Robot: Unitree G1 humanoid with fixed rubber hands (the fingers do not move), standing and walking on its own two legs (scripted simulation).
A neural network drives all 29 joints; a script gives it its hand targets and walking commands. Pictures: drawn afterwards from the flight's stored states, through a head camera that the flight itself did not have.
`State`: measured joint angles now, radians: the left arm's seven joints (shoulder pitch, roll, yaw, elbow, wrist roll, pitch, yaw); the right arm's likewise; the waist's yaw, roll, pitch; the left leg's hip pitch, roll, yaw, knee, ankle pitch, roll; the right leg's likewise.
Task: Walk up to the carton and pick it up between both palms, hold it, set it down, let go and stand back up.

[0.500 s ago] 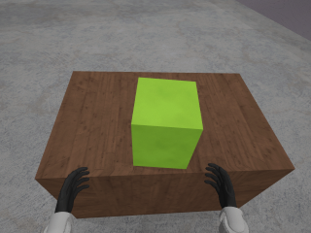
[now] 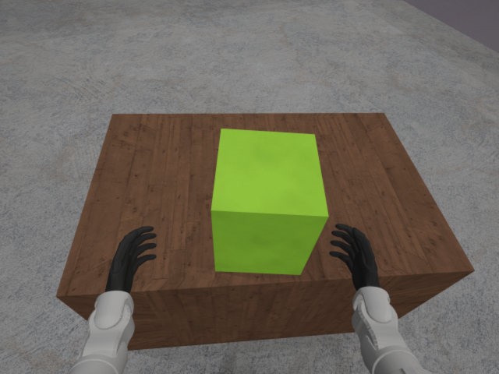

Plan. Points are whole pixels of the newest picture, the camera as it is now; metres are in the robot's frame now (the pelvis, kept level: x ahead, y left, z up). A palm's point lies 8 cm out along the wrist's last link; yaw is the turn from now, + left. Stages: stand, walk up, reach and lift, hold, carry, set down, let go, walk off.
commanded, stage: reach and lift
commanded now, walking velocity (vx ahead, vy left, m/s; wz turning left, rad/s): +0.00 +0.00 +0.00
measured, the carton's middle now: (262, 205) +0.47 -0.04 -0.07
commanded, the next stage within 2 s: none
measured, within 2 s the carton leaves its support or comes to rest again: neither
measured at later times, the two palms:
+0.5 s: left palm (128, 222) +0.35 +0.20 +0.04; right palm (359, 226) +0.34 -0.19 +0.04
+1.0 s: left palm (138, 173) +0.42 +0.19 +0.08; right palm (366, 181) +0.41 -0.20 +0.09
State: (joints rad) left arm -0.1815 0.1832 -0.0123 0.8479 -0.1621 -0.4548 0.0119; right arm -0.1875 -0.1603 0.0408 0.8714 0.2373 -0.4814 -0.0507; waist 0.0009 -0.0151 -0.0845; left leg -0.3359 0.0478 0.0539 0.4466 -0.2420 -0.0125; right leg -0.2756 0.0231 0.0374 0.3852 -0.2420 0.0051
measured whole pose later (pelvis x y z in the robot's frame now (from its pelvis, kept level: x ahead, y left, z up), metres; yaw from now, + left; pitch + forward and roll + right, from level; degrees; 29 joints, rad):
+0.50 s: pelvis -0.02 +0.00 +0.00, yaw +0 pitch +11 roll -1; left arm -0.55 0.21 0.06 1.01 -0.16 -0.32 0.01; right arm -0.52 -0.18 0.05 0.95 0.27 -0.29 -0.11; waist -0.01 -0.01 -0.13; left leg -0.40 0.05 0.04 0.36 -0.15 -0.01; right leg -0.34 0.02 0.03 0.30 -0.15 0.00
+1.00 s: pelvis -0.04 +0.00 -0.01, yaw -1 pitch +21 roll -1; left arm -0.98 0.27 -0.04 1.29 -0.30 -0.22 0.05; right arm -0.93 -0.29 0.08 1.19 0.36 -0.15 -0.08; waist -0.02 0.01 -0.23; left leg -0.65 0.05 0.04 0.43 -0.14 -0.01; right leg -0.59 0.03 0.03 0.36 -0.13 0.01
